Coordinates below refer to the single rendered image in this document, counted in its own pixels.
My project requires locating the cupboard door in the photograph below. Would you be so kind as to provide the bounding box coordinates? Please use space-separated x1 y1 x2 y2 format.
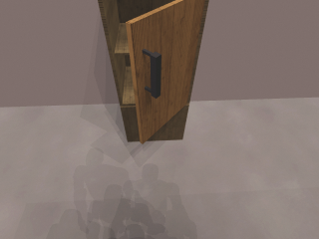
126 0 205 144

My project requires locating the handle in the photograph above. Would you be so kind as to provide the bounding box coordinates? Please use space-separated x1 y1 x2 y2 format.
142 49 161 99

